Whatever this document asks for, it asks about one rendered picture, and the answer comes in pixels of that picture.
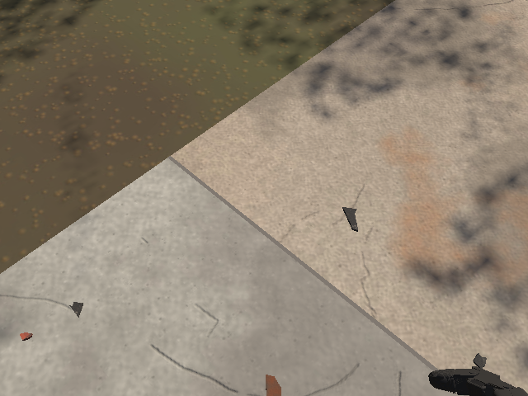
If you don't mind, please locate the robot right hand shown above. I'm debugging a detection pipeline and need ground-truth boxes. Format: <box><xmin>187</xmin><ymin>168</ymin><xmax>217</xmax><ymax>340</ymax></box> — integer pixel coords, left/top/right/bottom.
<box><xmin>428</xmin><ymin>366</ymin><xmax>528</xmax><ymax>396</ymax></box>

